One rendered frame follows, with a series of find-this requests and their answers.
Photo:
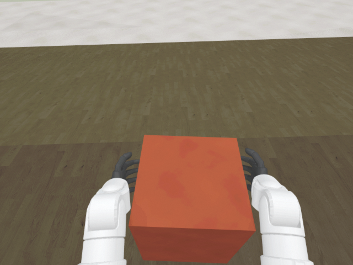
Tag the carton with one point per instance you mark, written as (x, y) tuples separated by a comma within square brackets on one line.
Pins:
[(191, 202)]

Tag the robot left hand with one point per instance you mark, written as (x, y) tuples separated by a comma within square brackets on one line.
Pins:
[(121, 172)]

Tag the left robot forearm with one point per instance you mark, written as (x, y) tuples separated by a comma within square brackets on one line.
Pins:
[(105, 225)]

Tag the robot right hand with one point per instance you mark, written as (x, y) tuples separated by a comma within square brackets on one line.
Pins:
[(257, 168)]

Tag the right robot forearm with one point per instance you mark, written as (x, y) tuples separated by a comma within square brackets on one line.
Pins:
[(281, 223)]

